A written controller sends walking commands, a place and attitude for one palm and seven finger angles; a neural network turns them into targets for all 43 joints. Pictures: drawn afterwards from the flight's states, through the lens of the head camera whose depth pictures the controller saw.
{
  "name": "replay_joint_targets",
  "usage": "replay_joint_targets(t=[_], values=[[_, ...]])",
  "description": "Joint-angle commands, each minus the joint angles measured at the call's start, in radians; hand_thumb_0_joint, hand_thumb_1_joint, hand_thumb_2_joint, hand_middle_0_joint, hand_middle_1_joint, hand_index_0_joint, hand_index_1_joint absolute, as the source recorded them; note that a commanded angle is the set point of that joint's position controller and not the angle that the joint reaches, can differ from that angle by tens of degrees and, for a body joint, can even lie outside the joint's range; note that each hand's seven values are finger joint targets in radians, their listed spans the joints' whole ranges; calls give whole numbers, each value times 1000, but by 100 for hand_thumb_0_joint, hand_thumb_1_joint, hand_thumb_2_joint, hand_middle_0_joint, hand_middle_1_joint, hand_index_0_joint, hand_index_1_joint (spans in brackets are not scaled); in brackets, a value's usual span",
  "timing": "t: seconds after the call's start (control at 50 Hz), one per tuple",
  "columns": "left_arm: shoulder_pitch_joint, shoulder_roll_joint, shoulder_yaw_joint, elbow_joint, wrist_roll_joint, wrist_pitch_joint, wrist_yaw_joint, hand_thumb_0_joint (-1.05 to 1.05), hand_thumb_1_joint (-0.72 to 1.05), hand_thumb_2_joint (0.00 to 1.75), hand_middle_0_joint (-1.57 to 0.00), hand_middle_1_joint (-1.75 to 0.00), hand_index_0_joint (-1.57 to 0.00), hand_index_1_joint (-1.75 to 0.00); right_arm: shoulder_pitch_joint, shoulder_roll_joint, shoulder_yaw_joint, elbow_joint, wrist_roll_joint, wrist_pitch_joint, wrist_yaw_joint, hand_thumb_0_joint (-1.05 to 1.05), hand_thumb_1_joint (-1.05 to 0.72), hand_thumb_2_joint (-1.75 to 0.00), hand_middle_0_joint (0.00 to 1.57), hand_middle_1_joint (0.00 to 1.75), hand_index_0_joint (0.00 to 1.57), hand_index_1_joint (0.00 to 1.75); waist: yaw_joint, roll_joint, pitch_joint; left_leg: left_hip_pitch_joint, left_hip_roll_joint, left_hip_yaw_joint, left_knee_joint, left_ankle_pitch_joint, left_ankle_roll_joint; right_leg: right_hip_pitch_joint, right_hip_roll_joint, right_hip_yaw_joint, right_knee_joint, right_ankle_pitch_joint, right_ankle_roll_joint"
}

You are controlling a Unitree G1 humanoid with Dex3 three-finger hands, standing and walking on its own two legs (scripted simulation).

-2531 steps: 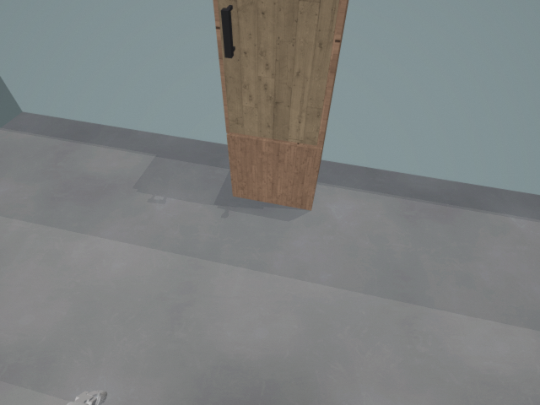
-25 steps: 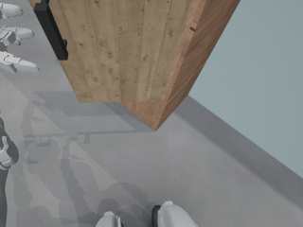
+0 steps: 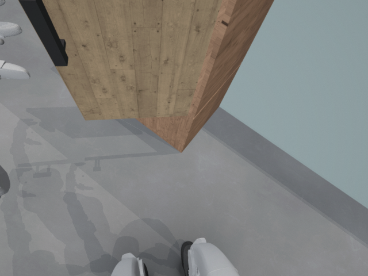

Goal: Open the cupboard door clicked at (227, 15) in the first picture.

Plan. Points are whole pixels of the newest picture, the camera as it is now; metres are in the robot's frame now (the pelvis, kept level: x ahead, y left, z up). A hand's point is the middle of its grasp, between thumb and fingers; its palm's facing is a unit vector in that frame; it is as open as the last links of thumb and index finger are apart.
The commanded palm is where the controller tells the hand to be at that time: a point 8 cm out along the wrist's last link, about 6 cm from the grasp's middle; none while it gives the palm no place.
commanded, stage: slide the fingers in behind the handle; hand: left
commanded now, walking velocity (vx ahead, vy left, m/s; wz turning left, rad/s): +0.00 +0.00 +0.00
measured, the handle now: (49, 25) +0.59 +0.19 +0.11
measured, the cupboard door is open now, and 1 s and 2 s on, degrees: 44 44 43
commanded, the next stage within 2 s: close the thumb around the handle in 1.54 s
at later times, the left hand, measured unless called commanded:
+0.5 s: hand (20, 45) +0.54 +0.22 +0.12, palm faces -0.02 -1.00 -0.01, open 14.0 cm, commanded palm +0.52 +0.25 +0.11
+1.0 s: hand (50, 43) +0.54 +0.18 +0.12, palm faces -0.02 -1.00 -0.01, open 14.0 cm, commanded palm +0.52 +0.22 +0.11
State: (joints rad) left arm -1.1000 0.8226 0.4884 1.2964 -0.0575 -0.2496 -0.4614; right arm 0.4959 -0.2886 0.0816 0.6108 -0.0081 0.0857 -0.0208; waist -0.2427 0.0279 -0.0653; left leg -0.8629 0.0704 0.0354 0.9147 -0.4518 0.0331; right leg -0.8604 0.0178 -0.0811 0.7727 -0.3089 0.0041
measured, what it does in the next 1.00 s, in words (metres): stands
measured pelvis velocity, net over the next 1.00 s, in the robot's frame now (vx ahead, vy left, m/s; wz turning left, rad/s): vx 0.00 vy -0.01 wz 0.02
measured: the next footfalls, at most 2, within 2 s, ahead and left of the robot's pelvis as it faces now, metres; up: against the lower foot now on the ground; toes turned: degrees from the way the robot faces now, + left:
none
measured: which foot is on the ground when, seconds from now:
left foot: down 0.00-1.00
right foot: down 0.00-1.00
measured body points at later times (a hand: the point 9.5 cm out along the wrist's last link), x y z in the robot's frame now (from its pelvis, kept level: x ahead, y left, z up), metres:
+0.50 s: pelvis +0.01 +0.00 +0.00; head +0.14 +0.03 +0.43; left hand +0.53 +0.28 +0.12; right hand -0.01 -0.26 -0.10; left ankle -0.02 +0.09 -0.69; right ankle +0.02 -0.13 -0.69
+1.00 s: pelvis +0.00 -0.01 +0.00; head +0.14 +0.01 +0.43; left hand +0.54 +0.23 +0.12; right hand -0.03 -0.27 -0.10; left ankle -0.02 +0.09 -0.69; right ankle +0.02 -0.13 -0.69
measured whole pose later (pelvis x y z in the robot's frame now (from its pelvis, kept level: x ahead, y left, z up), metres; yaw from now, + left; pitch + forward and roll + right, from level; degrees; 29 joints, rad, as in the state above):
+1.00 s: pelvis +0.00 -0.01 +0.00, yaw +1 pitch +21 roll -3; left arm -1.08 0.60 0.40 1.26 -0.06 -0.30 -0.29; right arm 0.45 -0.28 0.05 0.62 -0.02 0.05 0.01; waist -0.22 0.04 -0.07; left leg -0.82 0.06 0.03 0.89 -0.44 0.02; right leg -0.83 0.01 -0.08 0.79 -0.33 -0.01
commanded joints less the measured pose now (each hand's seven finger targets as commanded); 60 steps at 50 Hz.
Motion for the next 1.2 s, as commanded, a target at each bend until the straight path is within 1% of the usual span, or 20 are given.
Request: replay_joint_targets(t=[0.0,0.08,0.12,0.18,0.2,0.24,0.28,0.34,0.38,0.48,0.52,0.54,0.6,0.64,0.68,0.74,0.8,0.86,1.1,1.18], values=[[-418,206,0,-267,-40,-77,5,0,-50,30,-30,-120,-30,-120,195,-208,-92,-29,-11,-5,-11,0,-90,-90,20,30,20,30,13,234,-534,471,-11,-103,-86,602,-25,188,49,19,-35,317,-26],[-388,161,-13,-244,-48,-67,22,0,-50,30,-30,-120,-30,-120,189,-205,-93,-23,-11,0,-2,0,-90,-90,20,30,20,30,20,225,-467,459,-11,-106,-91,610,-28,163,50,14,-39,301,-27],[-394,150,-20,-219,-41,-58,40,0,-50,30,-30,-120,-30,-120,185,-205,-93,-27,-10,0,0,0,-90,-90,20,30,20,30,9,165,-429,400,-17,-96,-96,524,-16,179,50,17,-44,283,-23],[-438,163,-14,-279,-25,-82,69,0,-50,30,-30,-120,-30,-120,179,-201,-93,-30,-13,-6,0,0,-90,-90,20,30,20,30,17,227,-483,449,-17,-106,-93,560,-27,171,45,18,-31,282,-27],[-445,139,-30,-259,-26,-85,75,0,-50,30,-30,-120,-30,-120,177,-198,-93,-25,-13,-7,0,0,-90,-90,20,30,20,30,4,197,-458,442,-16,-107,-90,557,-26,163,46,16,-33,284,-25],[-431,163,-6,-263,-28,-94,81,0,-50,30,-30,-120,-30,-120,176,-201,-94,-30,-13,-10,1,0,-90,-90,20,30,20,30,16,183,-478,426,-19,-102,-88,560,-24,202,44,23,-29,309,-26],[-434,134,-21,-304,-26,-108,80,0,-50,30,-30,-120,-30,-120,169,-194,-96,-32,-14,-12,4,0,-90,-90,20,30,20,30,29,264,-543,498,-17,-109,-74,652,-39,181,43,21,-15,328,-28],[-404,123,-20,-248,-34,-91,84,0,-50,30,-30,-120,-30,-120,164,-197,-95,-34,-10,-10,7,0,-90,-90,20,30,20,30,20,154,-481,423,-19,-100,-81,577,-24,213,46,21,-24,326,-24],[-413,116,-28,-287,-30,-97,87,0,-50,30,-30,-120,-30,-120,157,-193,-95,-39,-10,-10,5,0,-90,-90,20,30,20,30,31,216,-519,451,-21,-102,-80,618,-28,217,41,24,-15,344,-26],[-433,19,-83,-289,-38,-94,105,0,-50,30,-30,-120,-30,-120,153,-183,-100,-28,-10,-12,10,0,-90,-90,20,30,20,30,11,209,-496,480,-18,-107,-77,626,-30,176,44,19,-23,326,-24],[-450,34,-69,-262,-41,-87,116,0,-50,30,-30,-120,-30,-120,158,-187,-100,-20,-12,-14,9,0,-90,-90,20,30,20,30,0,148,-469,429,-23,-100,-83,548,-20,199,44,22,-31,318,-20],[-430,66,-44,-250,-38,-85,121,0,-50,30,-30,-120,-30,-120,156,-189,-98,-25,-11,-16,8,0,-90,-90,20,30,20,30,13,134,-470,388,-30,-91,-86,511,-14,232,42,28,-29,323,-22],[-437,65,-50,-298,-21,-107,132,0,-50,30,-30,-120,-30,-120,153,-179,-96,-32,-14,-22,10,0,-90,-90,20,30,20,30,27,200,-522,424,-32,-93,-83,569,-21,249,37,31,-15,358,-27],[-436,17,-78,-301,-26,-111,138,0,-50,30,-30,-120,-30,-120,150,-176,-100,-28,-14,-24,14,0,-90,-90,20,30,20,30,16,179,-507,433,-30,-90,-83,557,-19,237,40,30,-24,350,-23],[-411,47,-39,-297,-37,-115,141,0,-50,30,-30,-120,-30,-120,155,-181,-104,-30,-12,-25,12,0,-90,-90,20,30,20,30,29,149,-533,422,-31,-88,-85,569,-17,275,41,33,-21,379,-24],[-403,61,-41,-237,-27,-90,148,0,-50,30,-30,-120,-30,-120,150,-182,-97,-32,-7,-24,11,0,-90,-90,20,30,20,30,23,92,-447,309,-41,-69,-100,442,-4,305,36,43,-34,345,-20],[-454,54,-53,-288,-11,-107,168,0,-50,30,-30,-120,-30,-120,152,-176,-98,-34,-11,-31,11,0,-90,-90,20,30,20,30,22,157,-499,350,-45,-69,-98,458,-6,299,33,49,-30,351,-22],[-464,26,-64,-283,-23,-121,172,0,-50,30,-30,-120,-30,-120,158,-175,-99,-27,-12,-40,10,0,-90,-90,20,30,20,30,10,117,-487,348,-43,-70,-99,451,-2,302,36,47,-33,348,-23],[-507,-27,-113,-213,2,-104,205,0,-50,30,-30,-120,-30,-120,172,-177,-98,-2,-16,-56,13,0,-90,-90,20,30,20,30,-15,112,-466,320,-47,-73,-97,387,0,256,29,51,-40,290,-17],[-517,-39,-121,-218,4,-104,201,0,-50,30,-30,-120,-30,-120,180,-176,-101,3,-18,-60,15,0,-90,-90,20,30,20,30,-15,145,-504,355,-47,-76,-90,421,-4,244,30,49,-35,304,-19]])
